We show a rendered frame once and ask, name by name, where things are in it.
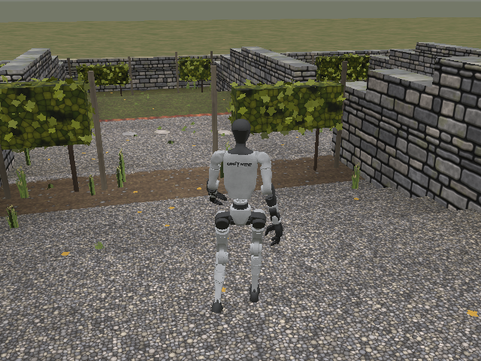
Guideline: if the right robot hand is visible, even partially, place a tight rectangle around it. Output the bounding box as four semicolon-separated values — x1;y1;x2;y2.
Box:
265;223;283;246

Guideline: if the humanoid robot torso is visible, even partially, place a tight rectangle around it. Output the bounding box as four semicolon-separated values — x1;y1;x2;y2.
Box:
223;147;258;226

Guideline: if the left robot upper arm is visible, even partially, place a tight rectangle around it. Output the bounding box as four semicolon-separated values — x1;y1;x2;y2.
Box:
207;150;225;190

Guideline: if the left robot hand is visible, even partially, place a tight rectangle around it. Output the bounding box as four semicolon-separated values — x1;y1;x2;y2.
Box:
210;192;227;205

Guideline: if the robot left forearm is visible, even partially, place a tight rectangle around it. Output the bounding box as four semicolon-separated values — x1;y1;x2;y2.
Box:
207;179;218;198

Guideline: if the left robot shin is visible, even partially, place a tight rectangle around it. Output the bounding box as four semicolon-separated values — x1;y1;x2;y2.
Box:
214;252;225;303

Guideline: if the right robot upper arm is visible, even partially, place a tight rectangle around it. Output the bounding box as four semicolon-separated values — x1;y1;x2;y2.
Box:
256;151;272;195

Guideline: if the robot right forearm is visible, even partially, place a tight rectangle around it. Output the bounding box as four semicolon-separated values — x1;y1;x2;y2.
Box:
265;184;281;225

